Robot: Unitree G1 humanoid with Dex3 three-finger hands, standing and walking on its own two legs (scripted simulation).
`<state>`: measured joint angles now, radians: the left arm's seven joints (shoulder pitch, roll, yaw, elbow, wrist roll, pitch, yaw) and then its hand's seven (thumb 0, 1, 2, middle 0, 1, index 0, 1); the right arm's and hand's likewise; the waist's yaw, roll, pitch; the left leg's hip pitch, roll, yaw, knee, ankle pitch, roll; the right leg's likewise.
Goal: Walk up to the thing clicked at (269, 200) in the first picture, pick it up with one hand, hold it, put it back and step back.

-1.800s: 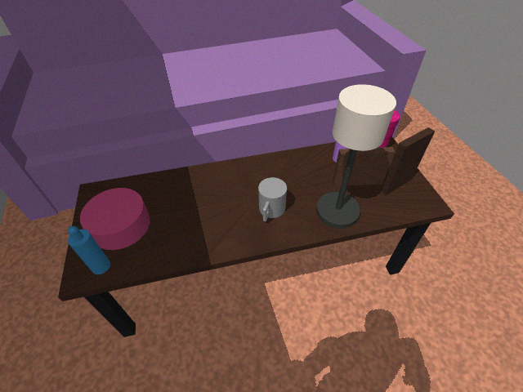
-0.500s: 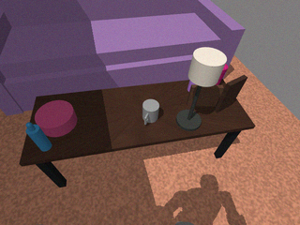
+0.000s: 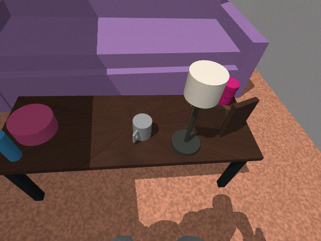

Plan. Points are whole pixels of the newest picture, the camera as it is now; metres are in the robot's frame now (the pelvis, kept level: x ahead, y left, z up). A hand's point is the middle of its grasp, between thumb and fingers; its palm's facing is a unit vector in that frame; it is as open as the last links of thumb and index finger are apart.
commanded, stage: walk up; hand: left
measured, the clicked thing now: (140, 129) +0.60 +0.11 -0.26
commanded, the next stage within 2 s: none
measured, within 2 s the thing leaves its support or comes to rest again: neither
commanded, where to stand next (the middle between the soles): +0.18 -0.15 m, yaw +6 degrees
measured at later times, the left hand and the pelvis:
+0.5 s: hand out of the picture +0.13 +0.10 -0.13, palm faces +0.04 -0.92 -0.38, open 7.4 cm; pelvis +0.09 -0.17 +0.00, yaw +4 degrees
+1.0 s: hand out of the picture +0.14 +0.12 -0.14, palm faces +0.08 -0.89 -0.44, open 7.4 cm; pelvis +0.10 -0.17 +0.00, yaw +8 degrees
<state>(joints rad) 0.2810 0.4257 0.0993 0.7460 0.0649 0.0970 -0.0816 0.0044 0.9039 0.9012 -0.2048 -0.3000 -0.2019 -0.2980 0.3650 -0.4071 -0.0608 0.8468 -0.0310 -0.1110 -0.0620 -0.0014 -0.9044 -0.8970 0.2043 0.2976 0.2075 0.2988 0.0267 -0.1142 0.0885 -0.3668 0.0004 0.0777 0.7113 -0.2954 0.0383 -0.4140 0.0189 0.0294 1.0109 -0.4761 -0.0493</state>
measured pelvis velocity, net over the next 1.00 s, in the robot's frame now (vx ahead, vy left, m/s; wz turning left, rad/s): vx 0.10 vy -0.17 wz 0.14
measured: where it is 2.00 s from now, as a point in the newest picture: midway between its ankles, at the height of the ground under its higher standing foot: outside the picture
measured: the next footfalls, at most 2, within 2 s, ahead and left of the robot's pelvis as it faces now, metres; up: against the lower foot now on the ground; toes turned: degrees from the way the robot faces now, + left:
right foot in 0.28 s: +0.17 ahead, -0.29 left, +0.00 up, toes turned +7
left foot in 0.66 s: +0.15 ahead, -0.01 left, +0.00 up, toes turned +8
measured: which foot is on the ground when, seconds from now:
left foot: down 0.00-0.28, up 0.30-0.64, down 0.66-1.00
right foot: up 0.00-0.26, down 0.28-1.00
